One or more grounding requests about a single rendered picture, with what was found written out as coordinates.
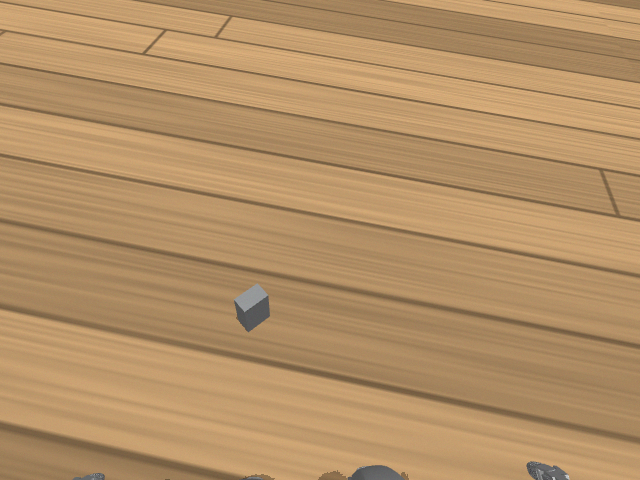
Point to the right robot hand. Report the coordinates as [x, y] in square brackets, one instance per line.
[540, 471]

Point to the carton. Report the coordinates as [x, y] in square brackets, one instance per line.
[252, 307]

